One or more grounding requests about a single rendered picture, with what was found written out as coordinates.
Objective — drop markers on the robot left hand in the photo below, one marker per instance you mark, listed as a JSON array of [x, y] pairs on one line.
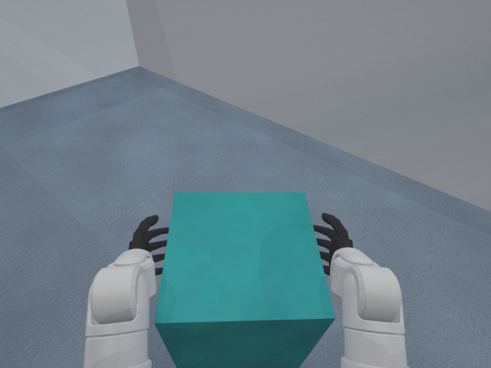
[[141, 238]]

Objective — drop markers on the robot right hand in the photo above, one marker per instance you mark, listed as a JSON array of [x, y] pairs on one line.
[[339, 238]]

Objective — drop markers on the robot right forearm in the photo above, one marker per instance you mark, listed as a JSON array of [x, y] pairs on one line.
[[372, 311]]

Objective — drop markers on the robot left forearm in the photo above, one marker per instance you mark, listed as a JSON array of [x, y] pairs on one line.
[[118, 311]]

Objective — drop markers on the carton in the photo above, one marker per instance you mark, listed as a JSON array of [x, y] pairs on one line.
[[243, 285]]

